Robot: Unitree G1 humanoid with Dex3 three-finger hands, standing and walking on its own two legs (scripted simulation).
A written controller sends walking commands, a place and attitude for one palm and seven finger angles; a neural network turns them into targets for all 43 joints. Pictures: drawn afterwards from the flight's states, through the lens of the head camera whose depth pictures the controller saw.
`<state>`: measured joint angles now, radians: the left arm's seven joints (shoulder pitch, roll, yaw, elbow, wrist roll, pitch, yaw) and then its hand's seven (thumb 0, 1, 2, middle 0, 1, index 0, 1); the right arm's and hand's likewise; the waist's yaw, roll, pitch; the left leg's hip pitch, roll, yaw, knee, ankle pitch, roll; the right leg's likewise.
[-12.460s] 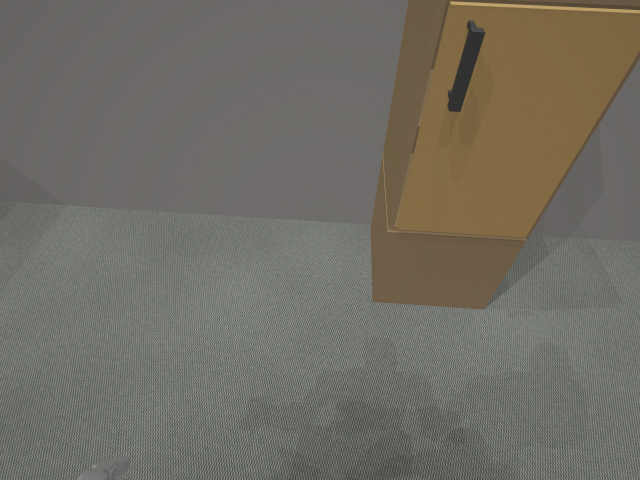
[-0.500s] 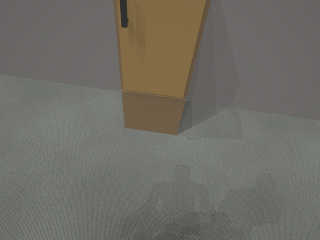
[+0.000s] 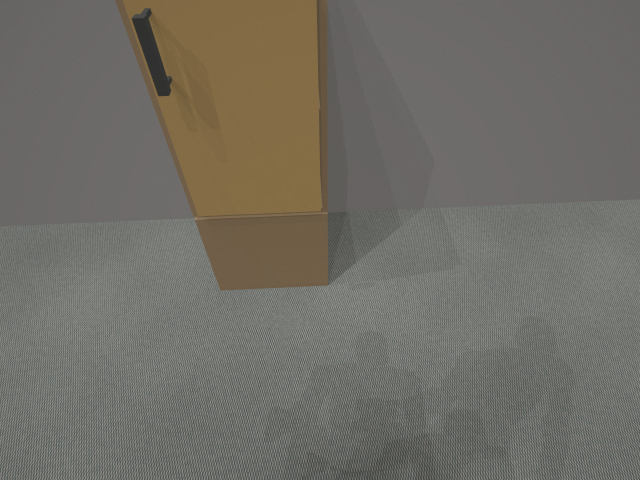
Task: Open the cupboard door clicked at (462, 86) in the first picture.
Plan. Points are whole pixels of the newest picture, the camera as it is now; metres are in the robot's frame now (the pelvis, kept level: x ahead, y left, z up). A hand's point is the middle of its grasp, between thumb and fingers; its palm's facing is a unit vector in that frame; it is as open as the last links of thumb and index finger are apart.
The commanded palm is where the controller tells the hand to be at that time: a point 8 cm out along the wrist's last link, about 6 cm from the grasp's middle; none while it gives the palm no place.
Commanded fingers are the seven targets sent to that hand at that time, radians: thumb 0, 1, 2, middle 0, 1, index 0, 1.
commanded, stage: take the last steps up to it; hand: left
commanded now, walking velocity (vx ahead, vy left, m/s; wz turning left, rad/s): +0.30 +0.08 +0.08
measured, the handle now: (155, 53) +0.87 +0.33 +0.15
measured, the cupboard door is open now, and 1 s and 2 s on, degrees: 0 0 0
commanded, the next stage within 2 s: come to a stop and stand still in 0.74 s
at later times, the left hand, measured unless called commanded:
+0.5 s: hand out of the picture +0.03 +0.21 -0.19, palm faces +0.19 -0.97 -0.13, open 7.4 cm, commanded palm none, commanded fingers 0.00 0.90 0.90 -0.20 -0.30 -0.20 -0.30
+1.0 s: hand (179, 317) +0.44 +0.27 -0.16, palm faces -0.02 -0.98 -0.21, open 7.4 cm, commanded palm none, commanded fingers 0.00 0.90 0.90 -0.20 -0.30 -0.20 -0.30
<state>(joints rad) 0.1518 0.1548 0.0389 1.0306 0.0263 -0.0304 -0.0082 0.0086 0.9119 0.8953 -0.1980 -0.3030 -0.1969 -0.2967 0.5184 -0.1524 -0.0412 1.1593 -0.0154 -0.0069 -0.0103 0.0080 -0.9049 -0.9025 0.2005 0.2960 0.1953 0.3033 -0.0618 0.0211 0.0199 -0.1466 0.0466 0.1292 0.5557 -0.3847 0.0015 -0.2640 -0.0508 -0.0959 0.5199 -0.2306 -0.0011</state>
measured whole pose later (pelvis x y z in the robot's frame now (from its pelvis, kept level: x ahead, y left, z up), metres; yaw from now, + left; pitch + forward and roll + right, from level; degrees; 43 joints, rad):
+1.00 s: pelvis +0.32 +0.10 +0.00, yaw +0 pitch -1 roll +1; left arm 0.11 0.15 0.03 1.01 0.02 -0.03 0.03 0.00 0.91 0.90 -0.20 -0.30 -0.20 -0.30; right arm 0.39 -0.10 -0.03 1.14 -0.01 -0.01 -0.03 0.01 -0.91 -0.90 0.20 0.30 0.20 0.30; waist -0.05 0.01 0.06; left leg -0.10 0.03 0.21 0.55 -0.40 0.01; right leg -0.35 -0.05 -0.09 0.57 -0.17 -0.02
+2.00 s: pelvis +0.26 +0.15 +0.01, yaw -1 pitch +0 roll +0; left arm 0.35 0.14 0.02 1.01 0.03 -0.01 0.01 0.02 0.93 0.89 -0.20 -0.30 -0.20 -0.30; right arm 0.37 -0.19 -0.03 0.99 -0.01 0.01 0.00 0.01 -0.90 -0.90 0.20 0.30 0.19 0.30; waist -0.01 0.00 -0.01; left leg -0.31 0.01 0.05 0.62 -0.34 0.00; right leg -0.22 0.02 -0.04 0.45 -0.23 -0.05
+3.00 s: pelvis +0.27 +0.14 -0.03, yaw +0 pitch +7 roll +2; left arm 0.30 0.18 0.15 0.18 -0.25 -0.51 -0.23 0.01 0.74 0.82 -0.21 -0.42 -0.21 -0.41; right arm 0.17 -0.25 -0.04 0.63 0.02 -0.26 -0.02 0.01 -0.90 -0.90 0.20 0.30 0.20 0.30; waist -0.02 -0.01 -0.11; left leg -0.56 0.00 0.03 0.80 -0.35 -0.01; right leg -0.54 0.00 -0.05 0.85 -0.43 -0.05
